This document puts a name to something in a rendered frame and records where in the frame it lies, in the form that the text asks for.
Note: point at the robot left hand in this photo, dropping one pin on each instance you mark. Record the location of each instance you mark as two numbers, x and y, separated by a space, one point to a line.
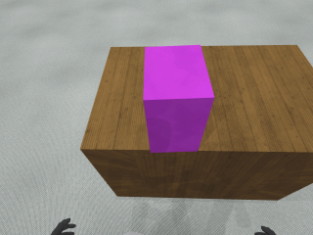
63 225

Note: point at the robot right hand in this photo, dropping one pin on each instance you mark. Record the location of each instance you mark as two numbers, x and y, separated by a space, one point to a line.
267 231

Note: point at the carton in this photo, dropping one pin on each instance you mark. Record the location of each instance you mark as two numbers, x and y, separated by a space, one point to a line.
177 97

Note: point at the pedestal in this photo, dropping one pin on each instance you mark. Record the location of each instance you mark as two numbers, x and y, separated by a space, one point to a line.
257 143

